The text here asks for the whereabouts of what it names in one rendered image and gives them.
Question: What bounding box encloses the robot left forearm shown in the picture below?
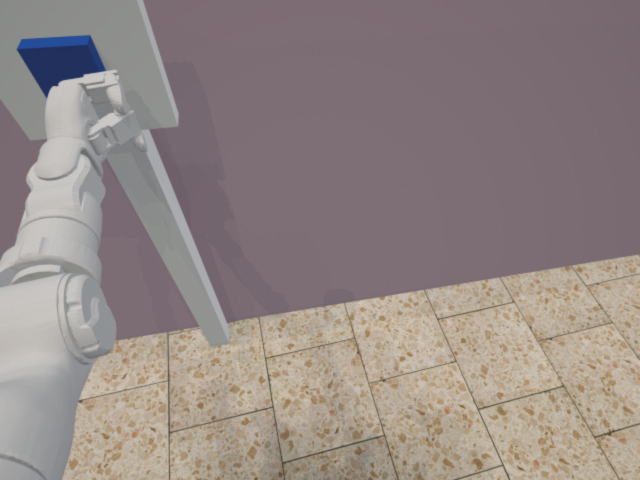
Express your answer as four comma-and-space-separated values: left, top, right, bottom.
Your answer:
0, 137, 106, 287

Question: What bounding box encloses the button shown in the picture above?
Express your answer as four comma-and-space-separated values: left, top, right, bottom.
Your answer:
17, 35, 106, 98

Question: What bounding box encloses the panel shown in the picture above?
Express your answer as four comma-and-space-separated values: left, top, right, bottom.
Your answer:
0, 0, 229, 347

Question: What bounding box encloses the left robot upper arm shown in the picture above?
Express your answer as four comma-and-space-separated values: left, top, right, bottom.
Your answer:
0, 273, 116, 480

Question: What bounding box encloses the robot left hand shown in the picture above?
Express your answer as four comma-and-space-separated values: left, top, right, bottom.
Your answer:
45, 70, 148, 164

